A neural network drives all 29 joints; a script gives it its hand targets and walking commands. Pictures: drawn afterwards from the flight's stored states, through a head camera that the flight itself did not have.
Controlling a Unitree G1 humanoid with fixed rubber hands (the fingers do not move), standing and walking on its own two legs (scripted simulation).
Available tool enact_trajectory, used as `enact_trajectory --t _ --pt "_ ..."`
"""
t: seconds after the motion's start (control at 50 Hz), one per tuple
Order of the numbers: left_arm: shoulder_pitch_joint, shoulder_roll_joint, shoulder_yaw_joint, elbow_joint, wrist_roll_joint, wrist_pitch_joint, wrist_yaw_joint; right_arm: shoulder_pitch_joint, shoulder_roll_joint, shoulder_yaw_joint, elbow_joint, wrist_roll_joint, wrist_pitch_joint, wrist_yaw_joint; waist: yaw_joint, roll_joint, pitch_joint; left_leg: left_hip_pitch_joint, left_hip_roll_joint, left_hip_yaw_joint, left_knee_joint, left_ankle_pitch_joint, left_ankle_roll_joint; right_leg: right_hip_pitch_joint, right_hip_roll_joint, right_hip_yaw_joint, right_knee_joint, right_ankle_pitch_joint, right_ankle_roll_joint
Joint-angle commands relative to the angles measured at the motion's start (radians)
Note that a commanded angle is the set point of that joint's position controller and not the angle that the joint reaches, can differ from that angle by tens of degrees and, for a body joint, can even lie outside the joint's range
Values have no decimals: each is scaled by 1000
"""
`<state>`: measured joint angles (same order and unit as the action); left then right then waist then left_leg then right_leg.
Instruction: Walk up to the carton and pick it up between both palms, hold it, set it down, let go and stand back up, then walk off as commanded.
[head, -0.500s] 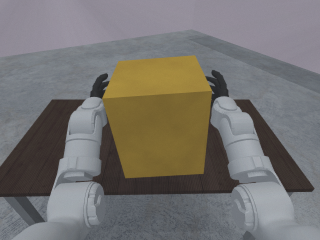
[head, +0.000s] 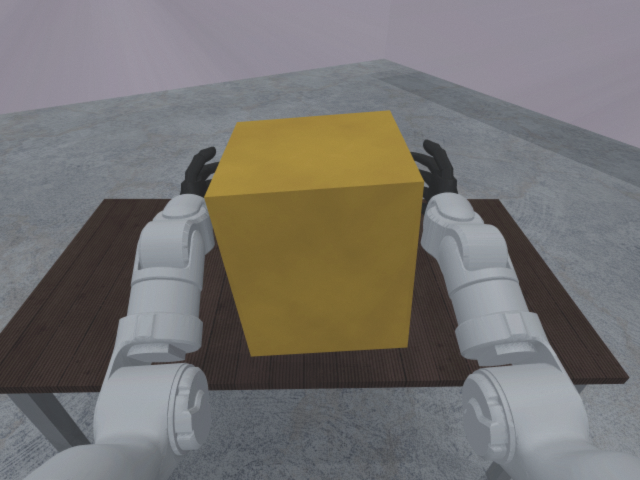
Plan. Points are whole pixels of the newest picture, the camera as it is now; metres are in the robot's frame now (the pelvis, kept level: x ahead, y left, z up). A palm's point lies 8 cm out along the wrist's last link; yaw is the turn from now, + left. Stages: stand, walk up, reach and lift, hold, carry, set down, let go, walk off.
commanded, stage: hold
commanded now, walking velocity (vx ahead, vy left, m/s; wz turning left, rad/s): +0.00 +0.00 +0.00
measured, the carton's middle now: (320, 232) +0.38 +0.00 +0.16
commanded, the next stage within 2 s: none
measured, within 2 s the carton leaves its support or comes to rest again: neither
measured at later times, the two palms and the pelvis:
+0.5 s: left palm (197, 206) +0.38 +0.16 +0.21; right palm (439, 201) +0.37 -0.14 +0.22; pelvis +0.00 +0.00 +0.00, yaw +0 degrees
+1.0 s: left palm (197, 206) +0.38 +0.16 +0.21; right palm (439, 201) +0.37 -0.14 +0.22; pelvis +0.00 +0.00 +0.00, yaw +0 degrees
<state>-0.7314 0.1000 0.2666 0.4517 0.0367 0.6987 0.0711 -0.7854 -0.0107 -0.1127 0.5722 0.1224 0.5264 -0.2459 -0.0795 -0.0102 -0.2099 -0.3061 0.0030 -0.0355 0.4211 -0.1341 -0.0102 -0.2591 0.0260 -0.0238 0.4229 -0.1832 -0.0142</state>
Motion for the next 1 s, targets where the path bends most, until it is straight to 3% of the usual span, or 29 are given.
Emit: enact_trajectory --t 0.0,0.02,0.1,0.14,0.2,0.22,0.24,0.26,0.32,0.34,0.4,0.42,0.5,0.52,0.54,0.56,0.58,0.64,0.68,0.7,0.78,0.8,0.82,0.84,0.9,0.92,0.98 --pt "-844 -760 -440 -303 -21 -73 -132 -924 647 429 -293 248 -89 152 78 97 -363 302 -31 -18 -79 68 -1 171 38 21 -137 59 36" --pt "-815 -763 -449 -313 -30 -71 -129 -921 650 449 -320 268 -91 151 81 104 -394 313 -33 -17 -66 110 -1 182 41 26 -129 109 36" --pt "-802 -750 -425 -292 -18 -68 -132 -901 643 458 -307 268 -79 146 90 88 -364 304 -40 -18 -72 88 4 195 38 28 -138 86 41" --pt "-823 -755 -449 -331 -36 -73 -130 -919 652 460 -338 275 -83 143 74 91 -405 321 -40 -23 -60 122 2 198 38 24 -131 128 41" --pt "-800 -752 -455 -349 -35 -70 -128 -886 649 482 -355 284 -81 141 79 95 -405 335 -40 -20 -53 160 -3 204 44 28 -128 161 44" --pt "-814 -736 -431 -302 -22 -68 -132 -895 643 457 -300 273 -70 140 73 87 -359 313 -40 -20 -66 110 2 195 37 29 -139 111 46" --pt "-806 -746 -435 -343 -20 -73 -134 -879 661 475 -327 265 -77 140 79 72 -395 327 -36 -20 -62 132 4 206 40 26 -133 128 45" --pt "-805 -738 -438 -303 -22 -65 -136 -886 642 456 -313 265 -74 140 77 96 -340 300 -38 -18 -68 102 -3 186 38 27 -138 97 43" --pt "-801 -747 -421 -290 -18 -64 -134 -927 652 464 -335 268 -82 145 90 70 -377 307 -35 -17 -71 85 9 190 41 28 -139 86 41" --pt "-824 -744 -426 -278 -19 -66 -134 -917 643 447 -287 260 -77 149 93 102 -343 293 -35 -17 -78 63 4 169 36 26 -140 55 39" --pt "-816 -754 -444 -295 -28 -67 -134 -926 634 444 -318 268 -82 145 72 107 -366 306 -38 -21 -66 90 -4 185 37 29 -135 93 39" --pt "-820 -748 -421 -278 -10 -67 -134 -923 636 452 -297 259 -78 148 83 82 -349 300 -34 -20 -78 46 9 176 34 30 -145 42 39" --pt "-821 -761 -452 -328 -29 -74 -131 -897 654 465 -325 263 -82 145 70 91 -399 331 -33 -21 -65 129 -3 196 42 22 -134 128 40" --pt "-801 -745 -432 -286 -23 -69 -130 -926 643 468 -336 266 -81 143 86 83 -370 321 -37 -23 -69 110 3 186 40 24 -139 108 42" --pt "-817 -754 -432 -298 -22 -74 -134 -894 643 451 -293 260 -75 145 78 83 -364 312 -36 -24 -67 96 2 189 38 26 -138 85 39" --pt "-827 -752 -447 -332 -35 -71 -133 -917 657 468 -347 276 -84 146 82 76 -405 323 -37 -21 -65 123 3 200 42 29 -133 119 43" --pt "-842 -740 -426 -286 -17 -68 -133 -912 640 443 -274 257 -71 147 81 92 -336 304 -38 -21 -76 60 5 164 36 27 -142 52 38" --pt "-817 -747 -424 -295 -20 -72 -131 -932 653 457 -326 264 -86 148 92 85 -374 302 -37 -14 -72 81 7 183 33 31 -138 83 43" --pt "-798 -755 -432 -299 -23 -70 -133 -928 648 457 -345 261 -92 146 85 80 -379 315 -37 -22 -69 102 4 194 38 26 -138 105 42" --pt "-821 -738 -426 -295 -17 -69 -134 -893 632 448 -283 255 -78 145 71 91 -348 310 -36 -18 -74 82 2 179 35 26 -141 86 42" --pt "-819 -757 -443 -328 -29 -74 -131 -912 659 465 -334 262 -87 148 88 81 -386 310 -34 -18 -67 110 0 192 41 23 -133 106 40" --pt "-808 -734 -407 -275 -6 -65 -134 -890 641 450 -271 257 -75 148 89 96 -321 295 -41 -15 -73 67 9 184 31 27 -140 68 41" --pt "-813 -756 -442 -316 -27 -71 -133 -921 657 469 -339 262 -87 147 84 79 -408 318 -39 -19 -63 118 6 206 38 27 -132 118 41" --pt "-801 -750 -449 -308 -33 -68 -133 -904 640 458 -329 269 -80 141 73 100 -393 327 -37 -24 -62 127 -2 196 39 31 -132 130 41" --pt "-812 -750 -440 -299 -29 -71 -133 -903 639 455 -312 259 -81 145 76 84 -371 323 -34 -25 -70 105 1 189 38 27 -139 101 41" --pt "-830 -744 -423 -259 -11 -68 -134 -917 632 438 -267 244 -75 146 78 87 -319 295 -35 -21 -81 48 3 159 34 24 -146 40 40" --pt "-782 -758 -446 -332 -38 -71 -131 -892 645 469 -354 276 -84 145 77 83 -403 326 -36 -24 -58 139 -2 200 39 27 -129 143 41"
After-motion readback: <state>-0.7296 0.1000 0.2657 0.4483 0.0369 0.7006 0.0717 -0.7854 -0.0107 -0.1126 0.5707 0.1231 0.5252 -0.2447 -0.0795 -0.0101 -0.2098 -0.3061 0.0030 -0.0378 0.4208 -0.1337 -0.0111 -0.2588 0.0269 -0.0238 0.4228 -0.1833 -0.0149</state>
